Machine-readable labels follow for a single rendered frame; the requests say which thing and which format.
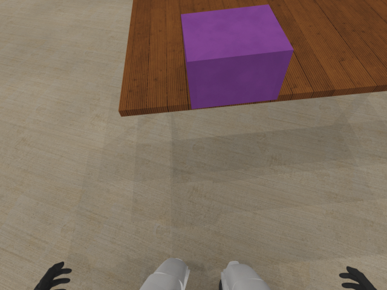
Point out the left robot hand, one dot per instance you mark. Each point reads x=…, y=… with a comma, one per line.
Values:
x=47, y=281

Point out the robot right thigh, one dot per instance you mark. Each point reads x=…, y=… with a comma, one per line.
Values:
x=242, y=277

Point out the right robot hand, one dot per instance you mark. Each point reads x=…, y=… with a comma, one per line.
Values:
x=356, y=275

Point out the table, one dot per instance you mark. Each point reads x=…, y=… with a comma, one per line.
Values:
x=340, y=48

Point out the robot thigh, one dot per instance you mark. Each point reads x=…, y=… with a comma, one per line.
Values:
x=172, y=274
x=242, y=277

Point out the carton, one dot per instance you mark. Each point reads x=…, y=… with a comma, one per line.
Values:
x=234, y=56

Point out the robot left thigh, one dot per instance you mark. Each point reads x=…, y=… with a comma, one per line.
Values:
x=172, y=274

